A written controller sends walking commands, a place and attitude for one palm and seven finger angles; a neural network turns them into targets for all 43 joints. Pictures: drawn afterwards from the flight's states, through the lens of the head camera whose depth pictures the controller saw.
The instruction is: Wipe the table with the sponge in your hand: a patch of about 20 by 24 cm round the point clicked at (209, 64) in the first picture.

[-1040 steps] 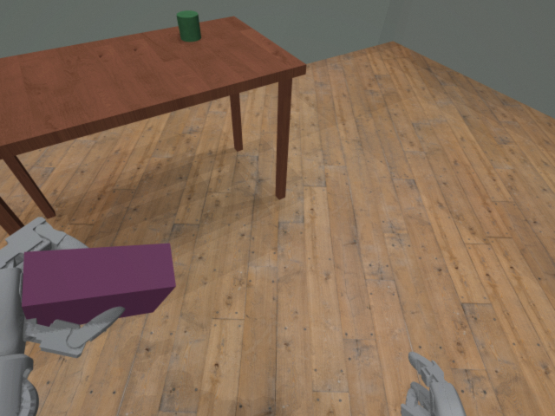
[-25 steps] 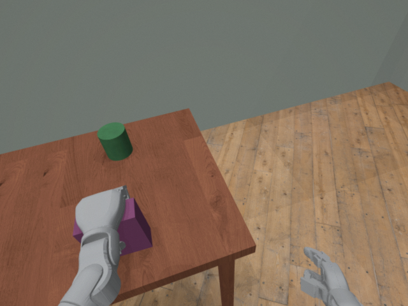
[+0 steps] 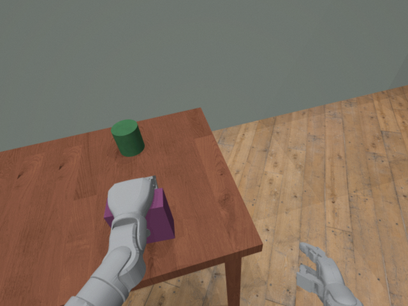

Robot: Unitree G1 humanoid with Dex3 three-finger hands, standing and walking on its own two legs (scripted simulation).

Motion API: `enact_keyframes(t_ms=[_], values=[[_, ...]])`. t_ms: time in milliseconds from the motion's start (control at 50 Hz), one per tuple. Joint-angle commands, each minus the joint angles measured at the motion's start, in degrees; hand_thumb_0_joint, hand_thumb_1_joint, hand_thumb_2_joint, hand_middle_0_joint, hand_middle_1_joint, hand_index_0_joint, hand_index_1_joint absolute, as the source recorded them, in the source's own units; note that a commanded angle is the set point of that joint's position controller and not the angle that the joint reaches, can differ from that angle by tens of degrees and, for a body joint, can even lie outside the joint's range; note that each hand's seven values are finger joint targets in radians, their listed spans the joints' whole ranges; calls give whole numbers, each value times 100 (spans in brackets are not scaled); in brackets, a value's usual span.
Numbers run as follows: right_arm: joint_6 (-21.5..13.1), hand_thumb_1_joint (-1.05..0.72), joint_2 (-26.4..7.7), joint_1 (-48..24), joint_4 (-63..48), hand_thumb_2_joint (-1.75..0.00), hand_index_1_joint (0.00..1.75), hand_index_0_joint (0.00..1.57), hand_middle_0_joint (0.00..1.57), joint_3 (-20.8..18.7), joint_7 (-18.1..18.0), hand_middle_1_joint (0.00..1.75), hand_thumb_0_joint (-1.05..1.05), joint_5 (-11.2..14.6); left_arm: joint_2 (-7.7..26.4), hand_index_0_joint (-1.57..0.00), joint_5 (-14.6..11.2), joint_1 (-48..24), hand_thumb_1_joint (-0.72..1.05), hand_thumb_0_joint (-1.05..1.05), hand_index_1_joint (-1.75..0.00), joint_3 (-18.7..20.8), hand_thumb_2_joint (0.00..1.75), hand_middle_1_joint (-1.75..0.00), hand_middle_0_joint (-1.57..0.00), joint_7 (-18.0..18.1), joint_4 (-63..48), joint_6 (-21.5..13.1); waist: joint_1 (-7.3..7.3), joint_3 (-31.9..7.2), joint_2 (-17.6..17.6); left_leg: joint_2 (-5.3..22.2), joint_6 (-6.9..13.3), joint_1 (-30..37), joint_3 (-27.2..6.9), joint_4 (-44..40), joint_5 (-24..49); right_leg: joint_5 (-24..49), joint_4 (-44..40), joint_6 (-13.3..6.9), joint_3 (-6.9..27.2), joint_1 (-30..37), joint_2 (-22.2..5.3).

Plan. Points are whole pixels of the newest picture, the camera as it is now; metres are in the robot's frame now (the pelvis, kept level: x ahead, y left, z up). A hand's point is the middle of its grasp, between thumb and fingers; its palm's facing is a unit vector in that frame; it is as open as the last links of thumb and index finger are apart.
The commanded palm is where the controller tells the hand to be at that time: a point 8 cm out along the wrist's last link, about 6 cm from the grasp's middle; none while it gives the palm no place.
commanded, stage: slide across to the third lane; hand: left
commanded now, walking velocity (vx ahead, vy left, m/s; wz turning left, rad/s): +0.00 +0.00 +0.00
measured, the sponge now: (145, 224) +0.29 +0.19 -0.02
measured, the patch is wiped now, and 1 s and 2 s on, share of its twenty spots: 0.85 0.95 1.00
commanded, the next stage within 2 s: wipe forward along the third lane in 0.08 s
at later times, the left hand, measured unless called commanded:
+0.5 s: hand (153, 202) +0.32 +0.17 +0.03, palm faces -0.05 -0.07 -1.00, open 9.4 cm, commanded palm +0.30 +0.16 +0.07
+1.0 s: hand (156, 182) +0.37 +0.18 +0.03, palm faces -0.08 -0.04 -1.00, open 9.4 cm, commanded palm +0.35 +0.18 +0.07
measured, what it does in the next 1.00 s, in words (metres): stands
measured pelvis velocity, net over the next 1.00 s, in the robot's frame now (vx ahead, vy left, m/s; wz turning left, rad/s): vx -0.02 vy -0.02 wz -0.04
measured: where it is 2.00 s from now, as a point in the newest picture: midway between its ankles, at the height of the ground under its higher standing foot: outside the picture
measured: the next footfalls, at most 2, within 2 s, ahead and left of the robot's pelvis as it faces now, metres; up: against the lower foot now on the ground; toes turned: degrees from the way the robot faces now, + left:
none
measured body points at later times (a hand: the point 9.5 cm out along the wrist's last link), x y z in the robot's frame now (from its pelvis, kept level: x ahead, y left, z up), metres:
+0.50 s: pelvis -0.01 -0.01 +0.00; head -0.03 -0.05 +0.45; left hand +0.31 +0.17 +0.09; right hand +0.20 -0.24 -0.10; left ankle +0.01 +0.14 -0.73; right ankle -0.02 -0.11 -0.73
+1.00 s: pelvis -0.02 -0.02 +0.00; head -0.01 -0.05 +0.44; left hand +0.37 +0.18 +0.09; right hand +0.10 -0.28 -0.14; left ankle +0.01 +0.14 -0.73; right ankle -0.02 -0.11 -0.73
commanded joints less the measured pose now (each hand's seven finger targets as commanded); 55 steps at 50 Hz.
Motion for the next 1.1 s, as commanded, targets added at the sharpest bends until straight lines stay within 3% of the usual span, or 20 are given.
enact_keyframes(t_ms=[0,80,120,180,220,280,320,380,540,600,620,680,720,780,840,880,940,980,1020,1080], values=[[-219,-90,-495,-1201,-1019,-90,30,20,20,-172,49,30,0,22,-755,-120,-375,-1361,10,0,-160,-481,130,-160,-120,11,-694,-292,-289,-932,-1111,-191,347,689,93,-290,1056,1469,-448,-297,-29,-24,304],[-129,-90,-568,-1256,-925,-90,30,20,20,-173,51,30,0,-6,-247,-120,-377,-1407,10,0,-160,96,130,-160,-120,119,-356,-114,-176,-850,-1229,-180,305,530,145,-359,906,1420,-525,-294,16,78,306],[-107,-90,-512,-1325,-992,-90,30,20,20,-140,45,30,0,15,-440,-120,-412,-1454,10,0,-160,-78,130,-160,-120,123,-383,-58,-200,-823,-1292,-201,320,526,187,-342,903,1439,-549,-261,15,94,283],[-33,-90,-583,-1305,-924,-90,30,20,20,-148,31,30,0,-13,-71,-120,-312,-1307,10,0,-160,301,130,-160,-120,140,-176,54,-143,-805,-1130,-200,289,464,220,-370,924,1519,-571,-284,90,166,281],[-24,-90,-529,-1282,-944,-90,30,20,20,-126,17,30,0,14,-367,-120,-267,-1707,10,0,-160,-57,130,-160,-120,101,-189,43,-266,-750,-1053,-206,315,497,235,-339,897,1466,-560,-279,65,23,285],[11,-90,-618,-1166,-858,-90,30,20,20,-137,-51,30,0,-2,51,-120,-202,-1816,10,0,-160,362,130,-160,-120,93,192,69,-237,-735,-1058,-208,298,396,242,-382,744,1315,-612,-288,127,-1,292],[0,-90,-577,-1112,-868,-90,30,20,20,-118,-117,30,0,19,-231,-120,-199,-2105,10,0,-160,80,130,-160,-120,67,339,28,-333,-684,-1149,-233,316,361,257,-371,616,1122,-634,-260,104,-135,293],[-13,-90,-645,-950,-775,-90,30,20,20,-131,-202,30,0,0,71,-120,-149,-2215,10,0,-160,399,130,-160,-120,70,825,-14,-311,-665,-1192,-238,302,219,254,-397,430,910,-680,-264,156,-200,296],[-52,-90,-666,-621,-641,-90,30,20,20,-138,-377,30,0,-3,13,-120,-97,-3000,10,0,-160,423,130,-160,-120,144,1801,-197,-439,-648,-1278,-259,292,-50,316,-317,74,470,-695,-225,209,-549,270],[-36,-90,-694,-477,-618,-90,30,20,20,-146,-414,30,0,-21,310,-120,-84,-3064,10,0,-160,718,130,-160,-120,194,2183,-223,-420,-698,-1273,-258,287,-182,324,-286,49,415,-694,-214,251,-539,266],[-49,-90,-685,-442,-619,-90,30,20,20,-140,-422,30,0,-18,162,-120,-128,-3203,10,0,-160,595,130,-160,-120,195,2201,-244,-474,-705,-1331,-260,301,-197,342,-267,45,446,-716,-188,255,-561,260],[-45,-90,-716,-295,-569,-90,30,20,20,-142,-477,30,0,-30,682,-120,-124,-3497,10,0,-160,1009,130,-160,-120,230,2433,-317,-497,-828,-1314,-232,292,-323,302,-273,14,371,-698,-173,302,-498,261],[-53,-90,-705,-222,-575,-90,30,20,20,-153,-474,30,0,-34,514,-120,-98,-3455,10,0,-160,887,130,-160,-120,256,2645,-352,-516,-730,-1261,-227,302,-358,334,-238,-20,346,-707,-161,297,-623,252],[-55,-90,-736,-95,-557,-90,30,20,20,-173,-479,30,0,-51,871,-120,-134,-3601,10,0,-160,1196,130,-160,-120,287,2775,-429,-486,-944,-1217,-208,306,-428,321,-240,5,387,-712,-158,359,-490,254],[-60,-90,-735,-3,-549,-90,30,20,20,-180,-476,30,0,-44,800,-120,-119,-3591,10,0,-160,1123,130,-160,-120,317,2951,-485,-545,-857,-1283,-192,320,-499,362,-198,26,481,-718,-121,358,-549,241],[-64,-90,-777,71,-501,-90,30,20,20,-197,-486,30,0,-61,1112,-120,-113,-3726,10,0,-160,1376,130,-160,-120,340,3059,-526,-553,-900,-1306,-178,318,-568,330,-219,-2,428,-735,-117,393,-524,250],[-87,-90,-752,166,-470,-90,30,20,20,-207,-479,30,0,-55,958,-120,-56,-3833,10,0,-160,1214,130,-160,-120,374,3238,-608,-614,-869,-1168,-166,336,-559,373,-171,25,488,-710,-113,376,-643,239],[-79,-90,-802,229,-431,-90,30,20,20,-221,-480,30,0,-63,1279,-120,-68,-3933,10,0,-160,1467,130,-160,-120,385,3337,-621,-600,-959,-1243,-155,323,-622,343,-200,28,505,-709,-111,397,-556,251],[-98,-90,-777,300,-422,-90,30,20,20,-218,-479,30,0,-53,1119,-120,-72,-4055,10,0,-160,1307,130,-160,-120,393,3433,-668,-675,-944,-1268,-156,344,-641,369,-159,52,612,-700,-85,378,-593,235],[-100,-90,-810,360,-365,-90,30,20,20,-231,-480,30,0,-60,1404,-120,-53,-4279,10,0,-160,1507,130,-160,-120,414,3609,-708,-691,-1005,-1168,-136,337,-669,352,-161,72,598,-679,-86,393,-605,241]])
